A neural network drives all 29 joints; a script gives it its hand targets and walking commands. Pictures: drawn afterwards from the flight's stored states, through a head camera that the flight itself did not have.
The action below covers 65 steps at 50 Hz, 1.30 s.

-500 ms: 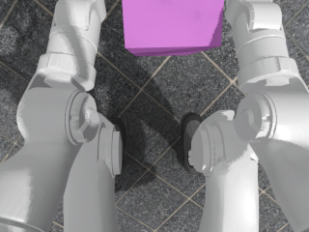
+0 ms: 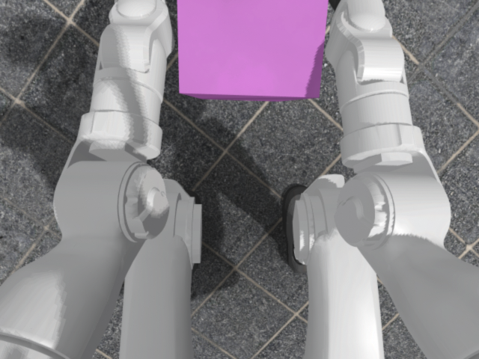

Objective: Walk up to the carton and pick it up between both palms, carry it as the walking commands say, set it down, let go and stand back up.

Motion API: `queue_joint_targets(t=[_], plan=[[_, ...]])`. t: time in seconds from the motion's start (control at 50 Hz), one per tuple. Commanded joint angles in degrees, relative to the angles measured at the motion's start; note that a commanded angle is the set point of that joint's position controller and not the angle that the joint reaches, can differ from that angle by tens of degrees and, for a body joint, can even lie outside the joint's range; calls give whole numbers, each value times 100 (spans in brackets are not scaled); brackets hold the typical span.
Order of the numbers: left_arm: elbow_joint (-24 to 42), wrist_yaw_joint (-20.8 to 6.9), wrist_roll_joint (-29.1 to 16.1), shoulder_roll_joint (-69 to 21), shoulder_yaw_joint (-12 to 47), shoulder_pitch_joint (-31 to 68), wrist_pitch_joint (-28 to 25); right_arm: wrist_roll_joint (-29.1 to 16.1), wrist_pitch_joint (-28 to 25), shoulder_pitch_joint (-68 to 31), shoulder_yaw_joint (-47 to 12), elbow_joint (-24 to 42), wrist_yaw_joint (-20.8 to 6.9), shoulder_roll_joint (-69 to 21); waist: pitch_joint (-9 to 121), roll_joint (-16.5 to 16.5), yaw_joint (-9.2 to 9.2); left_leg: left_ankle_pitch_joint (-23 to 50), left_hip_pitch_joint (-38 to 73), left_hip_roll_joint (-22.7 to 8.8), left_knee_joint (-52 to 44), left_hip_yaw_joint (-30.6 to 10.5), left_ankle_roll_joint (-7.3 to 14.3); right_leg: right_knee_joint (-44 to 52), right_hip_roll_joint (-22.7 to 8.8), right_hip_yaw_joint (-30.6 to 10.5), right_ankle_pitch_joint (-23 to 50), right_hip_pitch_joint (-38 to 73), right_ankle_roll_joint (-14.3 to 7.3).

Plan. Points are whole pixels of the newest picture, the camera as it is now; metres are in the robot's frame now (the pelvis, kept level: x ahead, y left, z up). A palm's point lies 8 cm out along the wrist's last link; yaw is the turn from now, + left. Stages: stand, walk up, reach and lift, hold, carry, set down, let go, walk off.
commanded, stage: reach and lift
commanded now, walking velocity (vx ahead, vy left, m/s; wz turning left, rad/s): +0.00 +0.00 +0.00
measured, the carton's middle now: out of the picture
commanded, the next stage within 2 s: none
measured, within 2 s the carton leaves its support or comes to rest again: neither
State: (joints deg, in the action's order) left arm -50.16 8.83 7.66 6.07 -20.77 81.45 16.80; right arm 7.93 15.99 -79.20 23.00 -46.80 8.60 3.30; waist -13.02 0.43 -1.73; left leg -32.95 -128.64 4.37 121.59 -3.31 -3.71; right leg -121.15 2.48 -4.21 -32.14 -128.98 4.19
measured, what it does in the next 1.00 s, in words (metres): rises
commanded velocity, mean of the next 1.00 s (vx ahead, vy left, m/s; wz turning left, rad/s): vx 0.00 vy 0.00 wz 0.00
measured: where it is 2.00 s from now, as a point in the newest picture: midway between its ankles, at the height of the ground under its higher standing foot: (242, 245)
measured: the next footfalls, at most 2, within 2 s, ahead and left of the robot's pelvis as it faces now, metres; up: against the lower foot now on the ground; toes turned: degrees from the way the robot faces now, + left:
none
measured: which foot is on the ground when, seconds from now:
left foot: down 0.00-1.00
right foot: down 0.00-1.00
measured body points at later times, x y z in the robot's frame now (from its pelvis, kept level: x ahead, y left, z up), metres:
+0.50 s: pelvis +0.01 +0.00 +0.04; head +0.35 -0.01 +0.33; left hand +0.57 +0.11 -0.08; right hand +0.55 -0.14 -0.08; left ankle +0.11 +0.13 -0.36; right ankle +0.11 -0.14 -0.35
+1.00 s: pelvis +0.00 +0.00 +0.08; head +0.30 +0.00 +0.41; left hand +0.54 +0.11 +0.00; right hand +0.53 -0.13 +0.00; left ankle +0.11 +0.13 -0.36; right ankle +0.11 -0.14 -0.36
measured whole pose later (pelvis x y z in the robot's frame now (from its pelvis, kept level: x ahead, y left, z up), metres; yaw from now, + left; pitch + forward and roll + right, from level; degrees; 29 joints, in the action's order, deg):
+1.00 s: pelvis +0.00 +0.00 +0.08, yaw +0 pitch +41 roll +0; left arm -42.6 6.4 16.1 -1.5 -27.6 71.7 21.4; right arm 16.5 21.5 -69.1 30.2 -37.4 6.5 -4.8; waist -0.9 0.4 -1.6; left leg -29.7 -116.7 4.1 105.0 -3.6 -3.1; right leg -104.6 2.3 -4.5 -29.1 -117.0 4.0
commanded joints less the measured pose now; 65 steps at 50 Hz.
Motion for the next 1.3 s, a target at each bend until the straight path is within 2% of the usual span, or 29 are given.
queue_joint_targets(t=[0.0, 0.2, 0.44, 0.8, 1.28], plan=[[325, -1685, -618, -5766, 2164, 3666, -113, -617, -63, -3932, -2430, 303, -1654, -5475, 7364, 113, -67, 1541, 3612, 609, -1136, 898, 193, 966, 631, 1039, 1653, 3696, -212], [420, -1772, -390, -5848, 2042, 3419, 3, -375, 117, -3539, -2292, 193, -1664, -5779, 7447, -3, 21, 1663, 3481, 623, -1393, 935, 199, 1256, 690, 956, 1898, 3999, -198], [885, -1709, -543, -6241, 2536, 3245, 57, -433, 196, -3297, -2703, 721, -1570, -6161, 8434, 41, -16, 2223, 4067, 686, -1636, 914, 142, 1499, 742, 926, 2473, 4629, -171], [359, -1707, -32, -6526, 1939, 2833, 206, -15, 353, -2961, -2216, 417, -1643, -6322, 7636, 85, -23, 1573, 4306, 725, -2430, 833, 160, 2305, 752, 915, 1655, 4462, -159], [486, -1709, 55, -7161, 2070, 2268, 391, 79, 543, -2387, -2307, 479, -1681, -6893, 7749, 114, -27, 1573, 5107, 773, -3263, 788, 146, 3108, 823, 900, 1660, 5235, -151]])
